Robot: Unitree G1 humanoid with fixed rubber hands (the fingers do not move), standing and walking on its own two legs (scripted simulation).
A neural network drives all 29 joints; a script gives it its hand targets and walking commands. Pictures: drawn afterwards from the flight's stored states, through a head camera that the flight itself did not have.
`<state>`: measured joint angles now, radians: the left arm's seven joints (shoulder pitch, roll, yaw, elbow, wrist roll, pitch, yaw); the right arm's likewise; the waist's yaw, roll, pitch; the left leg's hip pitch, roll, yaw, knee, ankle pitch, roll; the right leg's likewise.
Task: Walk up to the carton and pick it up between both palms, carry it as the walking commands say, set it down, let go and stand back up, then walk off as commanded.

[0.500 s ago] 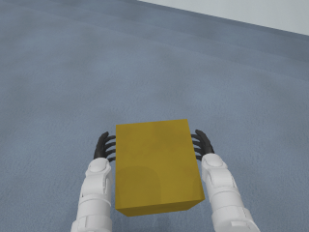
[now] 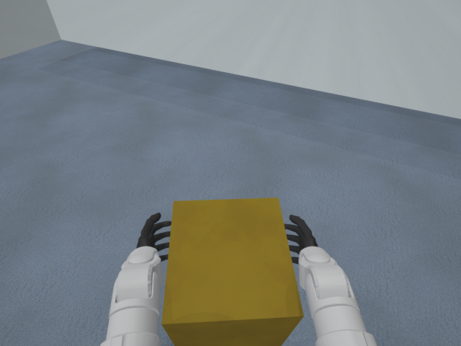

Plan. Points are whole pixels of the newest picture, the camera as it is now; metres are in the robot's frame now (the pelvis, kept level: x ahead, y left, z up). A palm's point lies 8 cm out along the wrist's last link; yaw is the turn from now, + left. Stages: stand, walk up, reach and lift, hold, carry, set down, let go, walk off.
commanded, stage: reach and lift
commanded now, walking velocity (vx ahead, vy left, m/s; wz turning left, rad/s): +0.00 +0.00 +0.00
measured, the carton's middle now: (228, 279) +0.29 +0.04 -0.05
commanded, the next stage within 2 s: hold in 1.58 s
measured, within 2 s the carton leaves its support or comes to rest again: neither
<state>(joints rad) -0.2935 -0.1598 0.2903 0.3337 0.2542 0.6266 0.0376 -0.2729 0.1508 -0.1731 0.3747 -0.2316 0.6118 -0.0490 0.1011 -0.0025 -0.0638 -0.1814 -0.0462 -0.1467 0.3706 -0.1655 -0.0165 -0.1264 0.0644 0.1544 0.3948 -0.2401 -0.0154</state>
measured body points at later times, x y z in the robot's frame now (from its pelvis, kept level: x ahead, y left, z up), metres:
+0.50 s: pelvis -0.02 +0.00 +0.00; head -0.07 +0.00 +0.45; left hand +0.29 +0.16 +0.05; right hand +0.29 -0.13 +0.04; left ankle +0.02 +0.13 -0.74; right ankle -0.02 -0.11 -0.75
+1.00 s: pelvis +0.00 +0.02 +0.00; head -0.05 +0.03 +0.45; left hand +0.30 +0.17 +0.05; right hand +0.29 -0.13 +0.04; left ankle +0.02 +0.13 -0.74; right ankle -0.02 -0.11 -0.74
